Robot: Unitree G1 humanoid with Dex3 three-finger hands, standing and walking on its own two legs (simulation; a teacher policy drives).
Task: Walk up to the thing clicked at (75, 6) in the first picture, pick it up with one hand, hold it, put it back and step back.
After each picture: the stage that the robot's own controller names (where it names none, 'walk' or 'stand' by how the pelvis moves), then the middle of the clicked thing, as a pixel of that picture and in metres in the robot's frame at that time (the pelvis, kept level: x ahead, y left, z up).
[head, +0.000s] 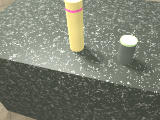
stand; (75, 26) +0.64 +0.08 +0.09
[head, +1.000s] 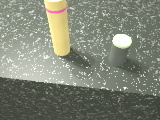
stand; (59, 27) +0.55 +0.13 +0.09
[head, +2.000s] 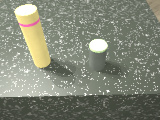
stand; (35, 39) +0.51 +0.22 +0.10
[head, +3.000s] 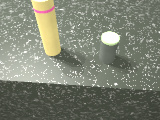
stand; (48, 27) +0.55 +0.18 +0.10
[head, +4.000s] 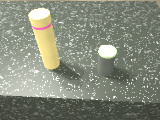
stand; (46, 42) +0.52 +0.19 +0.09
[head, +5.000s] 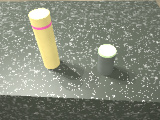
stand; (46, 42) +0.52 +0.19 +0.08
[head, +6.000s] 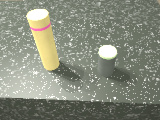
stand; (45, 43) +0.51 +0.19 +0.08
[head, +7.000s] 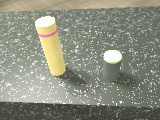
rise first; (52, 49) +0.50 +0.19 +0.09
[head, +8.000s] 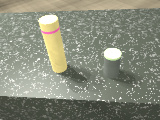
go down; (54, 46) +0.53 +0.18 +0.09
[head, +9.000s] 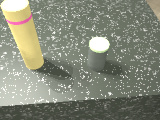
go down; (26, 38) +0.49 +0.19 +0.11
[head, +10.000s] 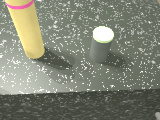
close in; (27, 25) +0.51 +0.18 +0.13
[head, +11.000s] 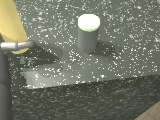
close; (6, 18) +0.51 +0.20 +0.15
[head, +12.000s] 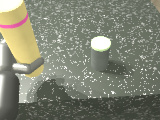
lift; (22, 43) +0.39 +0.18 +0.21
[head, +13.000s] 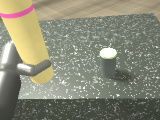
lift; (29, 42) +0.32 +0.16 +0.29
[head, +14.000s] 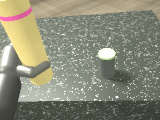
hold; (28, 44) +0.33 +0.17 +0.27
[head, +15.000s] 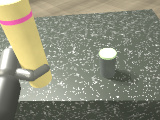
hold; (28, 47) +0.32 +0.17 +0.26
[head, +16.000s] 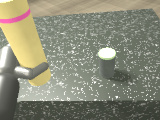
hold; (26, 45) +0.32 +0.17 +0.27
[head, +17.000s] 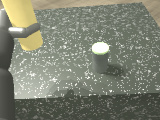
crouch; (19, 7) +0.44 +0.19 +0.30
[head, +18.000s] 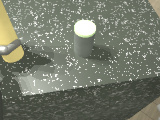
lower; out of the picture +0.51 +0.21 +0.13
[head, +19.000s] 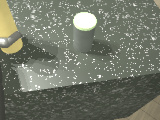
lower; out of the picture +0.51 +0.20 +0.15
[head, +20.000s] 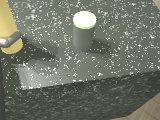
lower; out of the picture +0.52 +0.20 +0.15
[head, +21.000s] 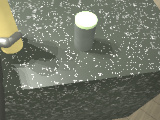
lower; out of the picture +0.52 +0.20 +0.15
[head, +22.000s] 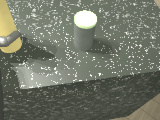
loosen; out of the picture +0.52 +0.21 +0.15
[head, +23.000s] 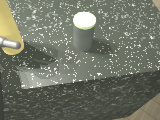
withdraw; out of the picture +0.51 +0.20 +0.15
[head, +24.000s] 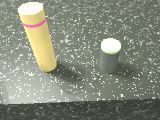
sink last; (40, 41) +0.48 +0.18 +0.12
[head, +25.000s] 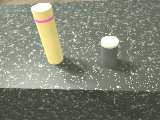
stand; (49, 36) +0.54 +0.20 +0.13
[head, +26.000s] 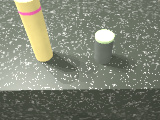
stand; (36, 31) +0.51 +0.20 +0.14
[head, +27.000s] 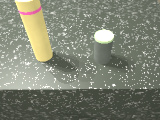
stand; (36, 31) +0.52 +0.20 +0.15
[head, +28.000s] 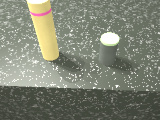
stand; (45, 31) +0.52 +0.19 +0.13
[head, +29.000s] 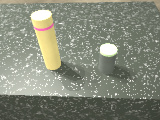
stand; (48, 43) +0.52 +0.18 +0.09
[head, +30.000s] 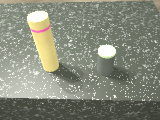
stand; (45, 44) +0.51 +0.19 +0.08
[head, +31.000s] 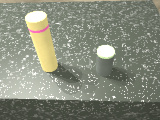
stand; (44, 45) +0.50 +0.20 +0.08
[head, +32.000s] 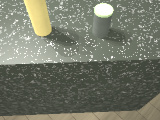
walk; (36, 4) +0.59 +0.20 +0.11
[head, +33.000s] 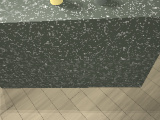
walk; out of the picture +0.87 +0.21 +0.11
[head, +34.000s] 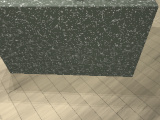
stand; out of the picture +1.16 +0.18 +0.10
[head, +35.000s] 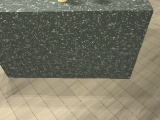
stand; out of the picture +1.14 +0.19 +0.08
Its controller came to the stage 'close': yes
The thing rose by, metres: 0.21
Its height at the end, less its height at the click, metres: +0.00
